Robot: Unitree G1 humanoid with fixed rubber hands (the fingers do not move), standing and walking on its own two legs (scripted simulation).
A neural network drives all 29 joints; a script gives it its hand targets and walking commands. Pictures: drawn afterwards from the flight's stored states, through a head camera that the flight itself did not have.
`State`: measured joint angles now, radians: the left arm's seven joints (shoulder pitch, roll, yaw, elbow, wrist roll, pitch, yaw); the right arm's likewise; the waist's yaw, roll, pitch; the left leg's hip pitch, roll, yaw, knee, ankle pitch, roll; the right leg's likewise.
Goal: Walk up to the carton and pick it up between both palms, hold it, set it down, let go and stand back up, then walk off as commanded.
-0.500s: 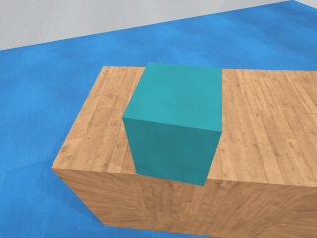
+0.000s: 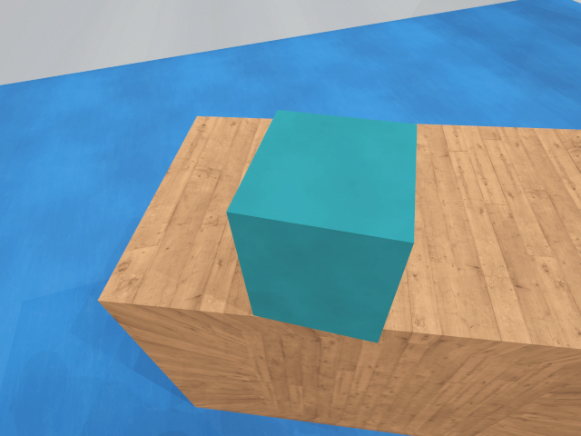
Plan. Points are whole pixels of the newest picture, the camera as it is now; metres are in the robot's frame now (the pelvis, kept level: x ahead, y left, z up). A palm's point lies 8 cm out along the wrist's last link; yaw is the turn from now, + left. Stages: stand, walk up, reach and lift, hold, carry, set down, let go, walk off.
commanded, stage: reach and lift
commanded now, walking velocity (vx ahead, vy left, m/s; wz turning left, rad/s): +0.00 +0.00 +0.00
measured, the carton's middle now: (328, 227) +0.40 -0.03 +0.06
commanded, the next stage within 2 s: none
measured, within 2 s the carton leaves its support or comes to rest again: neither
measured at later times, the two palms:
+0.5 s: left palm out of the picture +0.14 +0.26 -0.07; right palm out of the picture +0.09 -0.29 -0.07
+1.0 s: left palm out of the picture +0.15 +0.24 -0.02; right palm (506, 435) +0.15 -0.23 -0.02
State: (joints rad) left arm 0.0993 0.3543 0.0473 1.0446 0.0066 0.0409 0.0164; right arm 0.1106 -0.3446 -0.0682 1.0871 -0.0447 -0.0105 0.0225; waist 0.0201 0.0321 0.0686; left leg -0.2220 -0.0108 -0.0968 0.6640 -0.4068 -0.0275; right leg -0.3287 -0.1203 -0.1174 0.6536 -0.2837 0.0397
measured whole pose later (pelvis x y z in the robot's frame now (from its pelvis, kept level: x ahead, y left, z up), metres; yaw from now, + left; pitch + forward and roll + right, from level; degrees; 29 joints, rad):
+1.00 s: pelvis -0.01 -0.03 +0.02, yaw +0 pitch -10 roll +1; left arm 0.24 0.33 0.07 0.23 -0.09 0.39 -0.08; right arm 0.35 -0.08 0.00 0.19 -0.01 0.17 -0.14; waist 0.04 -0.01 0.13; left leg 0.04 0.08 0.01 0.41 -0.27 -0.05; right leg -0.09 -0.03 -0.05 0.46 -0.20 0.00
